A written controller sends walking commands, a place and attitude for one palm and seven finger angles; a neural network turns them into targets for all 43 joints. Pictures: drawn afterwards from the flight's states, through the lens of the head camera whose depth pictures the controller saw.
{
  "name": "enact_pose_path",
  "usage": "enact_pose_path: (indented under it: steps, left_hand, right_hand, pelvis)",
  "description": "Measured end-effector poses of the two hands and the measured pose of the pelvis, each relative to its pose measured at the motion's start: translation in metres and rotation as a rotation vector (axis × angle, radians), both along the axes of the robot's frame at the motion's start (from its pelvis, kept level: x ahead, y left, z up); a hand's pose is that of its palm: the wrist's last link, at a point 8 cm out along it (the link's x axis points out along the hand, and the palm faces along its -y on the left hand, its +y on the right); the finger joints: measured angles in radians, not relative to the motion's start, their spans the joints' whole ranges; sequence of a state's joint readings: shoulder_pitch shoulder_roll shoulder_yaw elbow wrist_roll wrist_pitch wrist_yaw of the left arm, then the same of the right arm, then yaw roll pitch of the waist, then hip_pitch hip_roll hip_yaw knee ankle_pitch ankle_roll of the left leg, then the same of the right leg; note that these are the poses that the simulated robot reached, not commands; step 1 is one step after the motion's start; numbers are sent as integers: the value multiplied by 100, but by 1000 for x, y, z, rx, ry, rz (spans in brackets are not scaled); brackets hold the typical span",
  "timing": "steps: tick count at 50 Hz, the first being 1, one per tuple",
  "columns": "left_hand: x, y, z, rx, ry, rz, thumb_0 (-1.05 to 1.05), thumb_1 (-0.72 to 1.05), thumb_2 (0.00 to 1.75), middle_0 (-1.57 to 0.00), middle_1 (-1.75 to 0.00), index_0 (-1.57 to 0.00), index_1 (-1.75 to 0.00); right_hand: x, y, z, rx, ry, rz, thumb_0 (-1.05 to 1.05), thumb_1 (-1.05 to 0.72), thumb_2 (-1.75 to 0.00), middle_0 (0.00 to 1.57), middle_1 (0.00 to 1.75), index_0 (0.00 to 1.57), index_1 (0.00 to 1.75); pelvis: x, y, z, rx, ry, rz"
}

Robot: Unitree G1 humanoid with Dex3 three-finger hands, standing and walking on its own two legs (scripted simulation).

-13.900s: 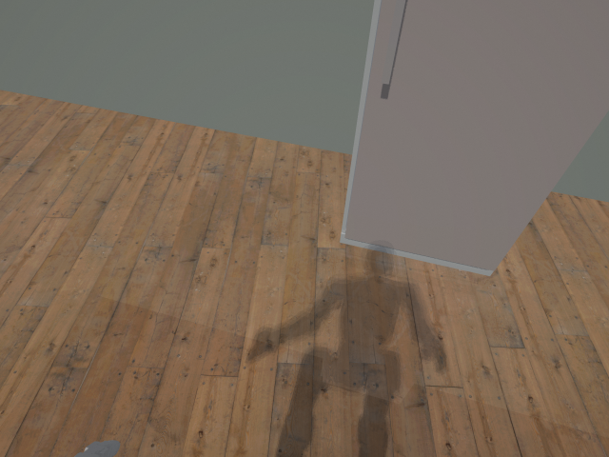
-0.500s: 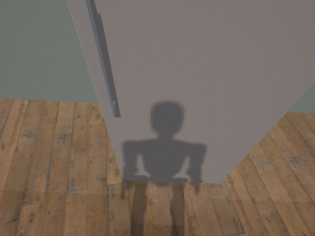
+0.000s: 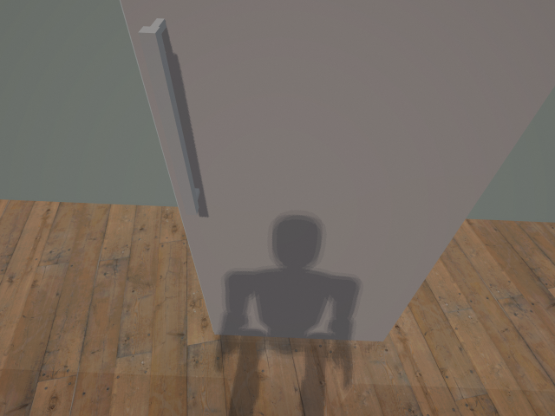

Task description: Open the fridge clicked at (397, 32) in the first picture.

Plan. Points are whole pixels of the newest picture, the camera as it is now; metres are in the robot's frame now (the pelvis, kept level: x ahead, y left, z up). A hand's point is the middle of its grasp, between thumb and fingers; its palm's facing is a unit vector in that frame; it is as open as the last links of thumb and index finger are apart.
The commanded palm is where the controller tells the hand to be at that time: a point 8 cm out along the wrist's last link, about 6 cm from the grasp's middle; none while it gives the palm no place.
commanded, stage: come to a stop and stand still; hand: left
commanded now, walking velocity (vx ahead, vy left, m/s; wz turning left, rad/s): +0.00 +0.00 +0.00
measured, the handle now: (178, 133) +0.47 +0.19 +0.17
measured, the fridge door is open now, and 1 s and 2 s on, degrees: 0 0 0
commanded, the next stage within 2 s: look again from close up in 0.94 s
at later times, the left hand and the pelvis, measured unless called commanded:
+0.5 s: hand out of the picture -0.01 +0.22 -0.18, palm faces +0.02 -0.98 -0.21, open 7.4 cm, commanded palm none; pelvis -0.03 +0.04 -0.01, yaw +0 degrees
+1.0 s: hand out of the picture -0.08 +0.24 -0.18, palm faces +0.02 -0.98 -0.20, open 7.4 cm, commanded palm none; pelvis -0.05 +0.06 -0.01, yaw +0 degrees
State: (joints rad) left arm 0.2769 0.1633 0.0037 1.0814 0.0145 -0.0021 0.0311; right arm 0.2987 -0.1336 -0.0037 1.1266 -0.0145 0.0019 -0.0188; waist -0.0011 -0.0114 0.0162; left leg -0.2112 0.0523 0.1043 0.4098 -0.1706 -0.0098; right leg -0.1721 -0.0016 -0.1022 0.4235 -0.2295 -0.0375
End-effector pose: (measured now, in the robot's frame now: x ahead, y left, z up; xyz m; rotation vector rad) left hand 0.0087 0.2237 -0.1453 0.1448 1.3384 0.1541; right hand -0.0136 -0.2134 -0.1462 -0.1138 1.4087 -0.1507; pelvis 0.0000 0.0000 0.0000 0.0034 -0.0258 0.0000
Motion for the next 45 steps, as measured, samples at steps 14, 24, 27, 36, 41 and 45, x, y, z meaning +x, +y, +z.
enact_pose_path:
  steps: [14,24,27,36,41,45]
  left_hand:
    - [-24,21,-9,16,-17,-2,1,91,90,-20,-30,-20,-30]
    - [-21,41,-5,15,-76,-21,1,91,90,-20,-30,-20,-30]
    - [-28,46,-4,17,-64,-25,1,91,90,-20,-30,-20,-30]
    - [-61,57,-4,23,10,-15,1,91,90,-20,-30,-19,-30]
    - [-79,59,-4,22,55,-3,1,91,90,-20,-30,-19,-30]
    - [-89,60,-4,16,80,5,1,91,90,-20,-30,-19,-30]
  right_hand:
    - [-5,12,-6,-24,-102,-30,0,-91,-90,20,30,20,30]
    - [-1,27,0,-36,-150,-11,1,-92,-90,20,30,20,30]
    - [-4,30,1,-36,-151,-11,1,-92,-90,20,30,20,30]
    - [-19,36,0,-32,-115,-12,0,-91,-90,20,30,20,30]
    - [-27,38,-1,-32,-88,-14,0,-91,-90,20,30,20,30]
    - [-32,40,-1,-33,-72,-16,0,-91,-90,20,30,20,30]
  pelvis:
    - [-11,20,-11,-17,-16,2]
    - [-26,40,-9,-18,-18,-5]
    - [-30,44,-9,-18,-16,-6]
    - [-40,52,-8,-19,-7,-7]
    - [-43,54,-8,-21,-2,-6]
    - [-44,57,-8,-22,0,-4]
